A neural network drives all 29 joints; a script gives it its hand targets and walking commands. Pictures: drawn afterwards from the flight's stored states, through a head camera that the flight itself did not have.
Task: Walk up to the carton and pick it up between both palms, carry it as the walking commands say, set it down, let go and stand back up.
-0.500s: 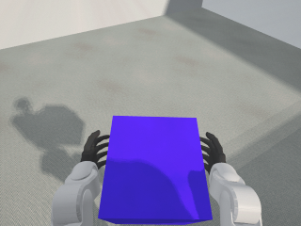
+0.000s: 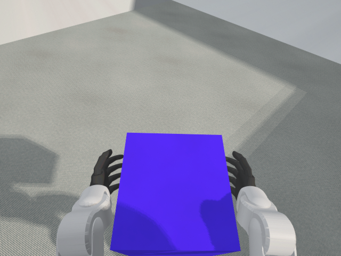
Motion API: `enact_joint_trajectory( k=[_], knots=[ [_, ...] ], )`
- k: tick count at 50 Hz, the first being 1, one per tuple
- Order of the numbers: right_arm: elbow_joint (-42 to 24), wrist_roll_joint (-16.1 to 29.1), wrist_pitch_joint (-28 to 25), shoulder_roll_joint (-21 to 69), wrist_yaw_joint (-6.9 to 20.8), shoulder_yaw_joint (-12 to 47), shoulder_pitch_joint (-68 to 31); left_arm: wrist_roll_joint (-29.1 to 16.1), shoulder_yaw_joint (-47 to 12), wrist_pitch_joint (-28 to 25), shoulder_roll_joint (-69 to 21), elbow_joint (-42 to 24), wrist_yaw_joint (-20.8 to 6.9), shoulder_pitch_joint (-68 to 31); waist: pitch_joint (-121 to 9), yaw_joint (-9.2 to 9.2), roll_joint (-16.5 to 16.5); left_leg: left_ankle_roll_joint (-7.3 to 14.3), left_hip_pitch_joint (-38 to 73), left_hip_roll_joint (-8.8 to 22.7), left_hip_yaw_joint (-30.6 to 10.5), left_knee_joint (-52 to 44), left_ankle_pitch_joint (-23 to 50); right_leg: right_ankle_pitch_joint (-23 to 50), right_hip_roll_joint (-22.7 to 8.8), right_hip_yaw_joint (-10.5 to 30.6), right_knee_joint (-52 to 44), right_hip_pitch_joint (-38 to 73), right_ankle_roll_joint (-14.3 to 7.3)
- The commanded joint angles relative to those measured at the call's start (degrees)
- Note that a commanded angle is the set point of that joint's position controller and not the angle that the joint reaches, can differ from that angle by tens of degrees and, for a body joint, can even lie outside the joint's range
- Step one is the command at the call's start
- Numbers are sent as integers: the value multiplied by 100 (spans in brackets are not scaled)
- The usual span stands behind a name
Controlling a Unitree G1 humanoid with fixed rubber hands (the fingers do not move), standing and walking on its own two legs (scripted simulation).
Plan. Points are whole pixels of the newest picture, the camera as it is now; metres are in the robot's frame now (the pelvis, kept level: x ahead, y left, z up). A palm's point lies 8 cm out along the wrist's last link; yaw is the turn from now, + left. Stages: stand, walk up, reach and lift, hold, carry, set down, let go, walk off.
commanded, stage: carry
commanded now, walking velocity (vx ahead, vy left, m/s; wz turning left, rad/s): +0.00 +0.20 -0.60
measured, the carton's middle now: (171, 200) +0.24 +0.01 +0.01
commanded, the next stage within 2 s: hold in 1.54 s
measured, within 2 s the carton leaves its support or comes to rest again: neither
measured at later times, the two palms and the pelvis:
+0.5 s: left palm (80, 199) +0.21 +0.19 +0.09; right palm (234, 222) +0.18 -0.10 +0.09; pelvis -0.04 +0.07 +0.00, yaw -8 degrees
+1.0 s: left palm (95, 190) +0.22 +0.16 +0.10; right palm (248, 219) +0.18 -0.13 +0.09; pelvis -0.04 +0.06 +0.01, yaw -8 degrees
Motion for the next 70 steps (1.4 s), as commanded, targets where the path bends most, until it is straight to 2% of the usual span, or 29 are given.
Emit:
enact_joint_trajectory(
  k=[1,3,4,5,6,7,8,9,10,11,12,13,15,16,17,18,19,20,21,23,27,30,34,39,45,58,70],
  knots=[
    [-588,1234,-39,4836,514,3344,-2017,-1484,-3672,-120,-4591,-656,-621,-2273,-1093,-199,1026,648,972,1206,-769,-872,1627,-130,13,-321,-787,136,-47],
    [-511,1239,20,4775,480,3369,-1995,-1400,-3511,-64,-4480,-477,-596,-2111,-1277,-247,1017,792,1150,1358,-918,-654,2334,-45,0,-401,-1542,364,-132],
    [-492,1285,51,4756,467,3395,-2057,-1357,-3429,-37,-4474,-356,-588,-1986,-1374,-211,932,769,1234,1380,-921,-477,2729,234,6,-451,-2178,576,-176],
    [-431,1339,80,4729,463,3406,-2109,-1313,-3362,-17,-4486,-253,-584,-1904,-1450,-157,794,611,1251,1332,-814,-279,2886,927,-9,-446,-3112,920,-176],
    [-339,1393,97,4718,465,3400,-2161,-1280,-3290,-1,-4497,-168,-587,-1879,-1546,-127,502,316,981,1179,-617,87,2627,1742,-288,-168,-3969,1587,-234],
    [-257,1439,108,4692,471,3394,-2287,-1212,-3192,0,-4439,-60,-595,-1805,-1531,-107,-262,-49,-155,955,-522,675,1358,3019,-1068,771,-4081,2657,-333],
    [-705,1646,115,4752,529,3681,-2702,-1183,-3128,-85,-4592,9,-587,-1853,-1353,-130,-1802,-397,-1197,336,-276,993,-724,5303,-1897,1859,-3708,3089,-938],
    [-718,1689,131,4864,563,3753,-2817,-1215,-3140,-132,-4827,5,-598,-1826,-1261,-110,-1721,-502,-1351,249,-505,1528,-1517,5417,-2138,1994,-3896,2851,-1231],
    [-625,1741,114,5049,594,3799,-2851,-1274,-3200,-182,-4941,-122,-617,-2017,-1252,-139,-1127,-533,-1242,235,-733,1794,-1462,4697,-2064,1782,-4034,2621,-1257],
    [-585,1752,83,5154,629,3825,-2861,-1268,-3283,-230,-5010,-231,-621,-2147,-1206,-156,-691,-515,-1033,232,-800,1723,-1217,3805,-1854,1429,-4108,2317,-1182],
    [-487,1777,58,5247,671,3811,-2755,-1259,-3305,-260,-5060,-279,-622,-2142,-1121,-171,-566,-506,-761,180,-721,1466,-893,3236,-1610,1103,-4112,1974,-1060],
    [-471,1800,23,5294,694,3793,-2705,-1279,-3355,-288,-5059,-377,-616,-2208,-1112,-181,-546,-524,-476,93,-581,1089,-682,2881,-1387,815,-4077,1764,-931],
    [-456,1822,7,5223,701,3707,-2575,-1310,-3444,-314,-4960,-550,-578,-2284,-1276,-247,-511,-539,232,-96,-251,-38,-38,2416,-1094,595,-3871,1539,-692],
    [-444,1791,20,5138,687,3662,-2491,-1299,-3464,-295,-4870,-554,-563,-2200,-1383,-253,-356,-526,694,23,-348,-593,426,2278,-951,504,-3707,1395,-539],
    [-433,1747,43,5008,670,3597,-2445,-1263,-3457,-259,-4788,-520,-548,-2102,-1476,-214,21,-501,1109,420,-741,-856,910,2100,-761,322,-3334,1190,-372],
    [-349,1725,61,4852,669,3522,-2357,-1228,-3433,-207,-4702,-527,-536,-1909,-1570,-130,758,-301,1123,985,-1436,-916,1532,1429,-464,225,-3122,981,-212],
    [-296,1700,73,4830,669,3475,-2333,-1246,-3478,-157,-4666,-557,-548,-2055,-1585,-125,996,-67,933,1137,-1703,-1070,1404,859,-380,218,-3119,1054,-146],
    [-284,1665,94,4803,669,3455,-2386,-1265,-3524,-116,-4652,-498,-558,-2191,-1399,-142,876,-24,773,1085,-1586,-1194,957,790,-381,202,-3199,1110,-128],
    [-266,1633,105,4778,665,3423,-2456,-1296,-3562,-86,-4632,-460,-568,-2339,-1172,-159,685,-52,641,972,-1421,-1283,570,897,-418,226,-3314,1163,-125],
    [-168,1551,134,4723,645,3308,-2427,-1369,-3634,-27,-4648,-350,-594,-2461,-913,-183,556,-135,491,828,-1320,-1512,-75,1042,-478,328,-3470,1213,-111],
    [-107,1498,196,4690,611,3228,-2480,-1413,-3624,50,-4666,-185,-608,-2581,-761,-197,434,-172,520,810,-1356,-1831,-708,996,-450,341,-3563,1249,-79],
    [-114,1531,234,4744,609,3253,-2619,-1408,-3560,77,-4713,-102,-614,-2633,-737,-197,330,-163,528,777,-1344,-1926,-865,1032,-443,347,-3645,1346,-73],
    [-109,1624,271,4830,632,3319,-2764,-1360,-3468,90,-4761,-29,-599,-2628,-807,-198,249,-141,621,666,-1250,-1853,-629,1166,-471,410,-3785,1479,-107],
    [-120,1720,281,4941,668,3418,-2868,-1317,-3388,63,-4825,-12,-585,-2603,-931,-206,131,-92,859,511,-1044,-1560,63,1399,-520,469,-3934,1557,-184],
    [-110,1739,268,5010,684,3489,-2885,-1318,-3362,26,-4858,-29,-592,-2575,-1091,-221,89,-47,1035,440,-947,-1300,570,1840,-518,488,-3956,1616,-273],
    [-42,1623,210,5070,665,3521,-2829,-1383,-3407,-50,-4859,-23,-643,-2582,-1255,-235,-16,-91,1004,382,-789,-925,892,2702,-552,444,-3856,1722,-355],
    [-31,1579,164,5104,666,3532,-2816,-1390,-3439,-100,-4869,-66,-657,-2573,-1294,-225,14,-126,865,377,-741,-782,913,2583,-565,409,-3803,1676,-386]
  ],
)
